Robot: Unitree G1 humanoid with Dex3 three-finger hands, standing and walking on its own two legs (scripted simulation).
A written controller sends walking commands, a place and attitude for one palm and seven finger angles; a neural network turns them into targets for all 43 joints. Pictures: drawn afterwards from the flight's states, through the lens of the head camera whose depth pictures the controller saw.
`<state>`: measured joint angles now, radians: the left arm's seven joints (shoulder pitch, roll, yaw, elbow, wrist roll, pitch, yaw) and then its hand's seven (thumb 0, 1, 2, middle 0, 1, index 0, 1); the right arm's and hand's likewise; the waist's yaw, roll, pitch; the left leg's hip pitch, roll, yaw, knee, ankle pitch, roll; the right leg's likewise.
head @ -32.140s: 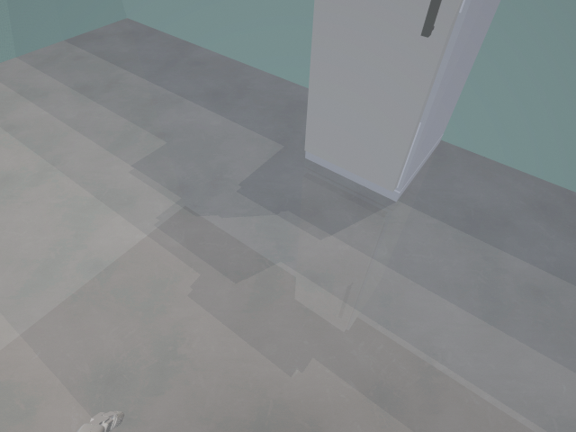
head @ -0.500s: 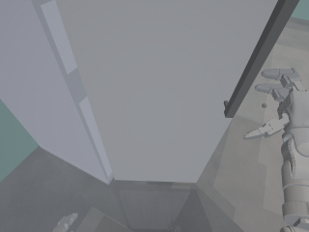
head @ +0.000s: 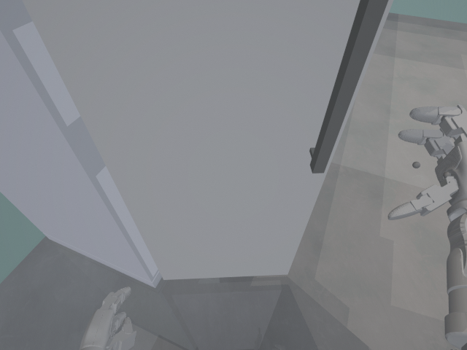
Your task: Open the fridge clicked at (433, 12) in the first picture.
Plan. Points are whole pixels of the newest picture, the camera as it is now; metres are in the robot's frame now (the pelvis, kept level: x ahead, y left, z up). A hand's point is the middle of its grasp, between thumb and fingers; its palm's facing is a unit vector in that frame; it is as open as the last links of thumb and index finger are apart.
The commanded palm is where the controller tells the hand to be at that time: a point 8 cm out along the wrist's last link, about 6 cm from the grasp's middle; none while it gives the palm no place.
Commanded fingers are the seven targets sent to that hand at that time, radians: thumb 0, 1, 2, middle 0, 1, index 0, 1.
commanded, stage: slip the hand off the handle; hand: right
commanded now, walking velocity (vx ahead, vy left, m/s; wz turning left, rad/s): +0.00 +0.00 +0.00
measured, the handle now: (346, 62) +0.48 -0.15 +0.26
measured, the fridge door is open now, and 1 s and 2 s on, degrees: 65 65 65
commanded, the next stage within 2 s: draw the hand back to the body in 1.00 s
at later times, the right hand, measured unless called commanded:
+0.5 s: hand (429, 208) +0.28 -0.24 +0.17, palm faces +0.10 +0.97 -0.20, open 14.7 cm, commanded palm +0.25 -0.28 +0.18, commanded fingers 0.00 0.55 -0.20 0.25 1.15 0.25 1.15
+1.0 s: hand (440, 240) +0.23 -0.23 +0.17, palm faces +0.11 +0.97 -0.22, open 14.7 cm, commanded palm +0.21 -0.27 +0.18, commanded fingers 0.00 0.55 -0.20 0.25 1.15 0.25 1.15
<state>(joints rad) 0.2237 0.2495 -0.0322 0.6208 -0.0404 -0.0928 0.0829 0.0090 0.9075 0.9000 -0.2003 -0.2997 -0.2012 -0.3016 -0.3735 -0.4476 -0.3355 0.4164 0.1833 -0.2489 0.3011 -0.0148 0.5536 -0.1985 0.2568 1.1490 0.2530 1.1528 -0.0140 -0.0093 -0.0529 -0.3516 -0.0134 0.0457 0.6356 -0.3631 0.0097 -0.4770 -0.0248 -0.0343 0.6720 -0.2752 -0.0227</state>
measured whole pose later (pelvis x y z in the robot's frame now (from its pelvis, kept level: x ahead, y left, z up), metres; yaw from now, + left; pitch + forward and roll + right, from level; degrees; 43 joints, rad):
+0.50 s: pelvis -0.02 +0.00 +0.00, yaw +0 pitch +1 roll +1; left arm 0.24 0.24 -0.05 0.62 -0.04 -0.14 0.07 0.01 0.91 0.90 -0.20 -0.30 -0.20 -0.30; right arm -0.08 -0.38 -0.30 0.08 0.21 -0.21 0.25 -0.01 0.55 -0.20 0.26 1.15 0.25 1.15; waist -0.03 -0.03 -0.05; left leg -0.31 -0.01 0.04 0.64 -0.35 0.00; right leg -0.43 -0.02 -0.04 0.66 -0.26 -0.03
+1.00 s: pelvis -0.02 +0.02 +0.00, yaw -1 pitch +0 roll +1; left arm 0.23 0.26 -0.05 0.64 -0.04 -0.19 0.10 0.01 0.91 0.90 -0.20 -0.30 -0.20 -0.30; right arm 0.06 -0.39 -0.34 -0.01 0.28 -0.21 0.31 -0.01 0.55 -0.20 0.26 1.15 0.25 1.15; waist -0.06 -0.05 -0.04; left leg -0.27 -0.03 0.07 0.63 -0.35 0.03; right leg -0.40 -0.04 -0.01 0.65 -0.25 0.00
